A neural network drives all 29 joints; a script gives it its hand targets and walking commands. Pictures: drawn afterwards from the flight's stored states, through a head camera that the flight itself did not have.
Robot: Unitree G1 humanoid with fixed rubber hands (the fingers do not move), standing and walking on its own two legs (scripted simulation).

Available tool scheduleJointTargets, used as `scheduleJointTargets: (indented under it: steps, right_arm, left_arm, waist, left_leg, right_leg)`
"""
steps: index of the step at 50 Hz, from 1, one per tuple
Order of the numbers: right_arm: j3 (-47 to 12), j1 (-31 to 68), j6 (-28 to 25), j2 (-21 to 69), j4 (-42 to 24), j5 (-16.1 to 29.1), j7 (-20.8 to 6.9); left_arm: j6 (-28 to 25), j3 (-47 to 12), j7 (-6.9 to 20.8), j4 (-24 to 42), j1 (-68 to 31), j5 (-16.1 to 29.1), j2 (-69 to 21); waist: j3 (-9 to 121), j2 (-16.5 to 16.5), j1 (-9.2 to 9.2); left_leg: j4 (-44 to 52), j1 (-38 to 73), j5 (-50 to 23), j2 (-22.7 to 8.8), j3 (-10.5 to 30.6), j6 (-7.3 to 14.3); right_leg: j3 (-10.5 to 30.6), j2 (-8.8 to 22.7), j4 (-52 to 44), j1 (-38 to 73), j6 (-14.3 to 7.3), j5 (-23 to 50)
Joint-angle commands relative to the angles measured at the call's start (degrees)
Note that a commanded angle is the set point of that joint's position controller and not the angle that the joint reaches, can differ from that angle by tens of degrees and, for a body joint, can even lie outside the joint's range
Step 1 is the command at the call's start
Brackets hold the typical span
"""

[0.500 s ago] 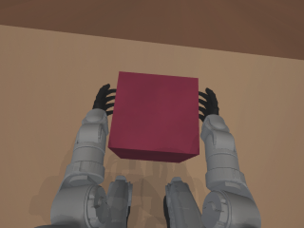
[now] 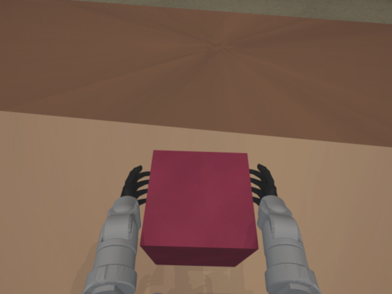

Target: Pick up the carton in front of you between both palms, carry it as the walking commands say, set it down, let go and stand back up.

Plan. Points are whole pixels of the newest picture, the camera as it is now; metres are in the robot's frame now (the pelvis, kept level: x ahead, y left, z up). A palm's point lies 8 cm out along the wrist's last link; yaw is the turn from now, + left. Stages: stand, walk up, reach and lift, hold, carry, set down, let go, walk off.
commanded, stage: reach and lift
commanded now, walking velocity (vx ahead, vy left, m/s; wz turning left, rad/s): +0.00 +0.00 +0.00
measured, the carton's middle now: (197, 213) +0.32 +0.00 -0.08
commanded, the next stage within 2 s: hold in 1.20 s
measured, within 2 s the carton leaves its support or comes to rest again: neither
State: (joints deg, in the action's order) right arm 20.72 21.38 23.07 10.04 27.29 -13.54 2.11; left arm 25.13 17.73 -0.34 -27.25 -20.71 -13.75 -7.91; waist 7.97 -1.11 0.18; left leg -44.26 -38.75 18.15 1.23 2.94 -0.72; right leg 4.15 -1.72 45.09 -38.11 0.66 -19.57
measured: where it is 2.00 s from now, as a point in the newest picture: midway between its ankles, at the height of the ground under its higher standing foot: outside the picture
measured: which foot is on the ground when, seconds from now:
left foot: down 0.00-1.00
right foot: down 0.00-1.00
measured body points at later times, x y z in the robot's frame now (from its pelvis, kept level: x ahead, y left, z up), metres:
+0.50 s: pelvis +0.00 +0.00 +0.03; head -0.02 +0.00 +0.48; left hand +0.31 +0.15 +0.05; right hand +0.32 -0.15 +0.06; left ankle +0.03 +0.13 -0.70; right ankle +0.02 -0.13 -0.70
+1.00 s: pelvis +0.02 +0.00 +0.04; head -0.01 +0.00 +0.49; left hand +0.32 +0.15 +0.06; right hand +0.33 -0.15 +0.07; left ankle +0.03 +0.13 -0.70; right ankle +0.02 -0.13 -0.70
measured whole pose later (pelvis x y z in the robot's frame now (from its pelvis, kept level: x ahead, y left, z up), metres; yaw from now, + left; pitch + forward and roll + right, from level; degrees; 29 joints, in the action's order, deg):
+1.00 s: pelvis +0.02 +0.00 +0.04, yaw +0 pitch -5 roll +0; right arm 15.4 17.3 36.8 9.3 18.5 -17.4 -0.5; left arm 39.2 13.1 0.7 -16.7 -15.6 -16.7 -8.9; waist -1.4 -0.5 -0.4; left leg -21.2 -5.4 10.6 0.8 3.2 -0.5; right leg 4.4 -0.8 21.8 -4.7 0.5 -11.9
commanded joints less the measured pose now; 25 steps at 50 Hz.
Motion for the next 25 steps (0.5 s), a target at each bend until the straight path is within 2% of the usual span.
scheduleJointTargets:
  steps: [1,8,15,18,25]
  right_arm:
    - [-35.5,24.1,2.7,58.0,4.0,8.7,-14.9]
    - [-36.9,19.2,7.5,57.2,-0.6,9.9,-15.7]
    - [-30.8,20.9,10.9,54.5,1.9,7.0,-16.6]
    - [-30.3,24.6,10.6,55.2,1.6,6.8,-17.0]
    - [-31.6,28.1,10.3,56.0,-0.1,7.3,-17.2]
  left_arm:
    - [-0.1,-34.1,13.5,1.6,-28.6,10.0,-56.5]
    - [5.1,-36.4,13.7,7.5,-25.0,11.2,-55.3]
    - [8.7,-29.6,14.5,4.4,-25.3,8.1,-53.3]
    - [8.4,-28.9,15.0,4.6,-29.0,8.0,-54.0]
    - [8.2,-30.3,15.3,5.9,-32.6,8.5,-55.1]
  waist:
    - [21.5,0.8,-0.48]
    - [13.2,0.6,-0.30]
    - [1.1,0.7,-0.67]
    - [1.6,0.6,-0.76]
    - [5.6,0.6,-0.61]
  left_leg:
    - [8.8,22.3,-17.4,5.0,0.9,1.0]
    - [17.2,31.5,-18.2,4.2,1.1,0.8]
    - [22.2,32.1,-8.1,3.8,0.5,1.4]
    - [21.9,32.4,-6.4,3.6,0.2,1.6]
    - [21.7,34.3,-7.3,3.7,0.0,1.3]
  right_leg:
    - [0.5,-4.5,-10.5,15.7,-0.5,17.6]
    - [0.7,-3.6,-18.8,25.1,-0.5,18.7]
    - [0.4,-2.9,-23.8,25.5,-1.1,8.3]
    - [0.1,-2.8,-23.8,25.7,-1.3,6.3]
    - [-0.2,-3.0,-23.4,28.2,-1.3,7.5]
